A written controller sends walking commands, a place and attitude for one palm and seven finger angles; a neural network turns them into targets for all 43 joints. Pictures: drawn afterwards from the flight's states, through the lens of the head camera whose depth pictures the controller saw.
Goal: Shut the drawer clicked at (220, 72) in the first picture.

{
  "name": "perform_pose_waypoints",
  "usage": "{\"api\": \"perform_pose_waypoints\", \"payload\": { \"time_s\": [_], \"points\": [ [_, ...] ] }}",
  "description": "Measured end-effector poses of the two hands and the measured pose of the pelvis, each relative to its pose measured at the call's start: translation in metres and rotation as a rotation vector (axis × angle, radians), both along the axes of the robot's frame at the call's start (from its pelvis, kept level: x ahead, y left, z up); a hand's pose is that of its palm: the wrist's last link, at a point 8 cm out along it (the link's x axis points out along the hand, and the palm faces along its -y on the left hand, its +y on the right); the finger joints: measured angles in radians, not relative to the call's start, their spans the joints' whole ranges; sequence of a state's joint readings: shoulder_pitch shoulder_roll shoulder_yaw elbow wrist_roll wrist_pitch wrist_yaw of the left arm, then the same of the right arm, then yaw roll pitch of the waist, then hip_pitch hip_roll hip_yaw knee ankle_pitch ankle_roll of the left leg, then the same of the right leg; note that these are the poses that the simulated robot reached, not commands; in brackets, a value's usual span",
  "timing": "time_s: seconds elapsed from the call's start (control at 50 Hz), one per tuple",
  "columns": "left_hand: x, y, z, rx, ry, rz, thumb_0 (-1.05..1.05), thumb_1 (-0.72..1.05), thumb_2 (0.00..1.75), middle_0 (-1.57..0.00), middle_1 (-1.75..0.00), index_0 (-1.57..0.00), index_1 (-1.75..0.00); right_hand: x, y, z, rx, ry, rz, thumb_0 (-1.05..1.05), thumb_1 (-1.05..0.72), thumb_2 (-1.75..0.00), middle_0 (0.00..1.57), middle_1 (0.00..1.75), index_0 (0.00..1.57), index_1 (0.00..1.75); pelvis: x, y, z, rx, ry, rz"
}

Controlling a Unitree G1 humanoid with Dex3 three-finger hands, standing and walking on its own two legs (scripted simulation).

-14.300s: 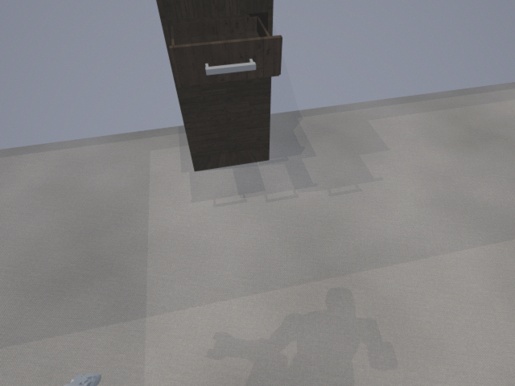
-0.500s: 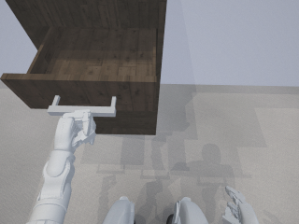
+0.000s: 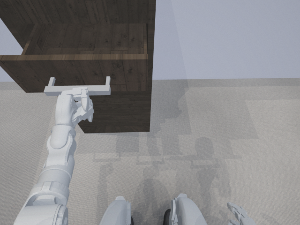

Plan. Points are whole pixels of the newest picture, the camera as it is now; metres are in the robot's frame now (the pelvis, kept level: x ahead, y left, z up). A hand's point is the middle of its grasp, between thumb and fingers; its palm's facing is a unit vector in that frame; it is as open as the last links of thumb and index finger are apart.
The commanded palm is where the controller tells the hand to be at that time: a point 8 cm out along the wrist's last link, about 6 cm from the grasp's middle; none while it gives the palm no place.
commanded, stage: push the drawer shut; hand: left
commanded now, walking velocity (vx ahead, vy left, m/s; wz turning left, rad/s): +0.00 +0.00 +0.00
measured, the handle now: (79, 85) +0.48 +0.21 +0.04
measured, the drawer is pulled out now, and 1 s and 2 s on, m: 0.14 0.02 0.00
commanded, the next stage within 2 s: pull the fist back off the drawer in 1.52 s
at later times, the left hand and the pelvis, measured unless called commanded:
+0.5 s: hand (91, 89) +0.47 +0.17 +0.04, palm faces +0.02 -1.00 -0.05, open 3.1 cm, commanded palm +0.46 +0.22 +0.04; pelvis +0.00 +0.00 +0.00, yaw -1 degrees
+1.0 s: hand (94, 71) +0.53 +0.17 +0.04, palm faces +0.03 -1.00 -0.05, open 3.1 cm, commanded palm +0.53 +0.21 +0.04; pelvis +0.00 +0.01 -0.02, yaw -2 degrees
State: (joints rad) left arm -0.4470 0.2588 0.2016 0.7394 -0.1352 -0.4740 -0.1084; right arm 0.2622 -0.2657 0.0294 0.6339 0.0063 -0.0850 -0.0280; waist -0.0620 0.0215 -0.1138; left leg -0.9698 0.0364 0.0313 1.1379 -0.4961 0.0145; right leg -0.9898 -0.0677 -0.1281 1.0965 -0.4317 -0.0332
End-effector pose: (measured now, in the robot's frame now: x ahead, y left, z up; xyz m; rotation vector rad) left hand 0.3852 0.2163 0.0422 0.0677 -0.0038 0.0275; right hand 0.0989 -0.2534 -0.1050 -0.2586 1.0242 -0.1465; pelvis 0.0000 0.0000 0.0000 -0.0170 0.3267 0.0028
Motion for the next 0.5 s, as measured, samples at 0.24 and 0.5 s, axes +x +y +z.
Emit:
{"api": "perform_pose_waypoints", "payload": {
  "time_s": [0.24,0.5],
  "points": [
    [0.033,0.005,0.000,-0.003,0.005,-0.002,-0.01,0.80,0.95,-1.40,-1.60,-1.40,-1.60,-0.021,-0.004,-0.005,-0.012,0.076,-0.032,0.01,-0.90,-0.90,0.20,0.30,0.20,0.30,0.000,0.000,-0.002,-0.002,0.026,-0.006],
    [0.061,0.008,0.002,-0.013,0.004,-0.002,0.01,0.79,0.93,-1.40,-1.60,-1.40,-1.60,-0.044,-0.004,-0.008,-0.016,0.154,-0.063,0.01,-0.90,-0.90,0.20,0.30,0.20,0.30,0.002,0.002,-0.005,-0.007,0.053,-0.015]
  ]
}}
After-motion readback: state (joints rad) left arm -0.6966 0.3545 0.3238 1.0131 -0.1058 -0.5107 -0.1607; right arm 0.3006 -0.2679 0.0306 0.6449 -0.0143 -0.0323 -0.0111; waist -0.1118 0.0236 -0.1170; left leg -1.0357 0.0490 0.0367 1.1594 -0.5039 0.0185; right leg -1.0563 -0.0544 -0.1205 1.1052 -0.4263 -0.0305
